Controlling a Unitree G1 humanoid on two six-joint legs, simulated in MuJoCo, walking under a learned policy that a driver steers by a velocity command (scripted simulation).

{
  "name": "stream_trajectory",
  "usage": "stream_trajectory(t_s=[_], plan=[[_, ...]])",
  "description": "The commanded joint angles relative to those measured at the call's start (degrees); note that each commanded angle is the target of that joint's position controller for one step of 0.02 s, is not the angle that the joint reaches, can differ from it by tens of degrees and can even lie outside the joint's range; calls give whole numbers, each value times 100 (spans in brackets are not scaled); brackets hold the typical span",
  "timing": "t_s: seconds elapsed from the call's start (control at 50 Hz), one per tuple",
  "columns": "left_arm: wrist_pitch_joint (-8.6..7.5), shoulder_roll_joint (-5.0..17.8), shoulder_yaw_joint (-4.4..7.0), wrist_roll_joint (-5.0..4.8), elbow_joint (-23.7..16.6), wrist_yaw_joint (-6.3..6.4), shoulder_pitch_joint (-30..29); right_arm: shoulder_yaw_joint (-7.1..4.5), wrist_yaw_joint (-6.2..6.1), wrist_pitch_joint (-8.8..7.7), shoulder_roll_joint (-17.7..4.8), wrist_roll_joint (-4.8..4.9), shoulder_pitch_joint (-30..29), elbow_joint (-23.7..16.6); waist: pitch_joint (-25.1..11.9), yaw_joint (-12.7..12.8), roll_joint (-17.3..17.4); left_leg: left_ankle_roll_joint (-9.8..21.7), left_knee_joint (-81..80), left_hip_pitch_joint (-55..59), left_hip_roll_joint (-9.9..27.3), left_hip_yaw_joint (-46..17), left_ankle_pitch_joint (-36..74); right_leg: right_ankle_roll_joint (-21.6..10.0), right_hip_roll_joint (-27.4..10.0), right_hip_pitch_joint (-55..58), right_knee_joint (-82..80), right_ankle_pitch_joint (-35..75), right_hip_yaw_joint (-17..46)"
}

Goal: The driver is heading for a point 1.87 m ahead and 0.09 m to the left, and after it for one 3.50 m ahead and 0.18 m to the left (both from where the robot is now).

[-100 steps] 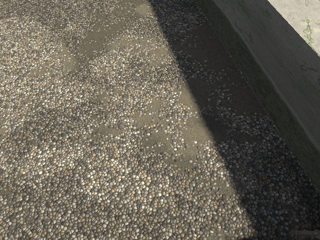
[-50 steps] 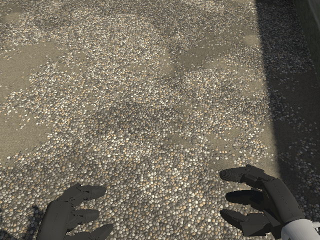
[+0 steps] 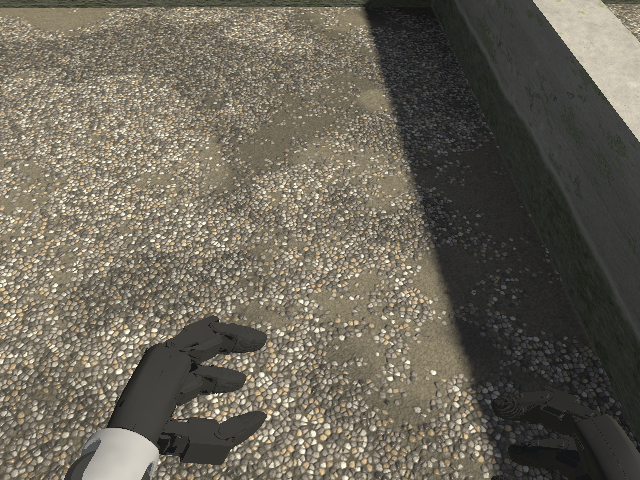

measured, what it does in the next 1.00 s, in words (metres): stands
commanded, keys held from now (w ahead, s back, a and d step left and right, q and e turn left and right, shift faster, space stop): w+q+shift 0.30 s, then w+shift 0.10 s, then w+e+shift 0.60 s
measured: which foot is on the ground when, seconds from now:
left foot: down 0.00-1.00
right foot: down 0.00-1.00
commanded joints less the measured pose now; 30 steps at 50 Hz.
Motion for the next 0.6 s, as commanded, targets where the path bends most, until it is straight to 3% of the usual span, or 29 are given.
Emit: stream_trajectory(t_s=[0.02,0.2,0.22,0.26,0.3,0.32,0.4,0.42,0.46,0.52,0.6], plan=[[-118,507,299,39,-553,77,-589,-220,19,-70,-533,28,-818,-693,-606,108,17,142,-156,-77,443,-719,1114,134,-827,412,-262,2319,231],[-69,585,586,60,-334,297,-100,-354,82,46,-605,127,-823,-831,-706,84,225,212,178,-841,218,-1028,1775,138,-886,1222,-91,2341,-559],[-51,600,627,56,-296,316,-17,-360,92,50,-601,151,-830,-846,-746,93,299,231,212,-878,204,-1063,1838,156,-884,1278,-78,2202,-657],[-32,624,698,62,-241,367,-3,-414,118,56,-679,299,-794,-881,-740,58,308,219,266,-1004,168,-1168,1939,136,-883,1323,-47,1978,-844],[6,611,745,65,-200,401,39,-451,119,82,-675,315,-690,-878,-687,3,354,246,275,-1108,73,-1255,2017,122,-860,1340,11,1722,-1002],[-5,527,719,7,-200,405,66,-442,114,62,-685,314,-690,-867,-641,61,420,192,164,-1120,92,-1368,1935,134,-801,1301,50,1516,-1002],[-68,317,638,5,-213,376,125,-323,118,31,-508,263,-897,-911,-517,75,776,190,-506,-1263,136,-1950,817,192,-723,1368,-50,629,-987],[-106,238,641,-58,-204,367,201,-280,125,-40,-397,299,-1032,-931,-549,170,790,139,-664,-1276,232,-2037,83,158,-832,1426,-109,468,-931],[-112,270,616,-110,-173,393,192,-252,169,-121,-382,291,-1212,-965,-402,142,846,53,-818,-1304,268,-2020,-512,77,-952,1328,-272,343,-855],[-79,339,550,-149,-95,416,239,-189,200,-197,-286,212,-1423,-1024,-336,128,699,-69,-644,-934,216,-1703,-653,-28,-1132,883,-619,216,-690],[30,455,435,-198,-53,412,35,-98,255,-311,-142,128,-1421,-1030,-360,-63,259,-162,-252,-283,234,-1127,58,-192,-1225,289,-1022,120,-216]])
Velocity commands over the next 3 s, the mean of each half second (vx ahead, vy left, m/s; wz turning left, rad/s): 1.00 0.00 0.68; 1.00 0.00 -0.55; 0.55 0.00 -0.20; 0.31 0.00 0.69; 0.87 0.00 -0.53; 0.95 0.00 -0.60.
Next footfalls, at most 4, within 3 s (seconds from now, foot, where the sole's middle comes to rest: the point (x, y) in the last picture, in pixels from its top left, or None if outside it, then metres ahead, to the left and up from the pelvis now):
none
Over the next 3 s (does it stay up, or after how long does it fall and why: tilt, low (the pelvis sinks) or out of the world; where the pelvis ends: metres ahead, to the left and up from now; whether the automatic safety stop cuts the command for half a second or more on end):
stays up -0.02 0.03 0.00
